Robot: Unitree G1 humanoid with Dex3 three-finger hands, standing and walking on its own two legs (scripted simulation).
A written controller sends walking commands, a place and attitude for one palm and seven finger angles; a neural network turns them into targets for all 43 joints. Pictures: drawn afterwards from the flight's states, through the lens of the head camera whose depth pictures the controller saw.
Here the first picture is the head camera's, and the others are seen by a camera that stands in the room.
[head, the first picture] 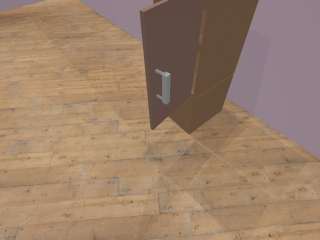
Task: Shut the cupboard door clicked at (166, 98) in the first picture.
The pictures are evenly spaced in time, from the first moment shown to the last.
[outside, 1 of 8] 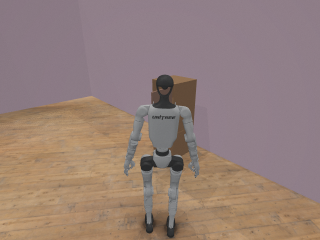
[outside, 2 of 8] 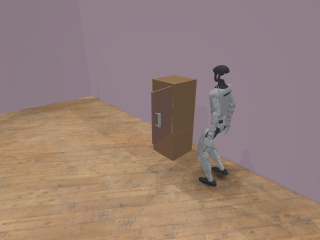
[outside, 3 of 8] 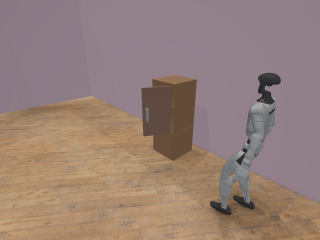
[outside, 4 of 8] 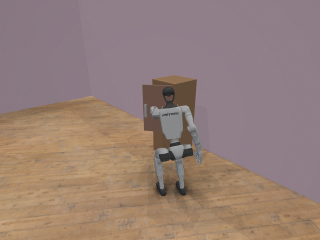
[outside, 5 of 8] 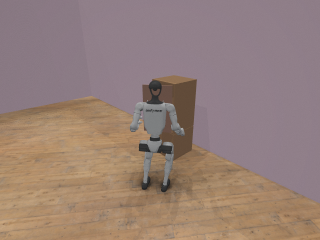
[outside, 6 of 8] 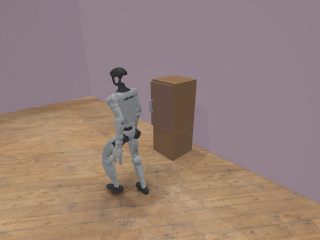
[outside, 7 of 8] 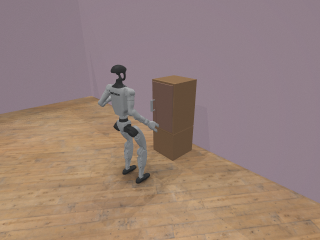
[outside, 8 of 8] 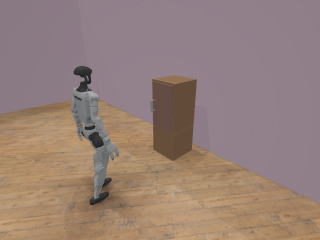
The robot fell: no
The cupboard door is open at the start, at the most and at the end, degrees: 100 100 0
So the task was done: yes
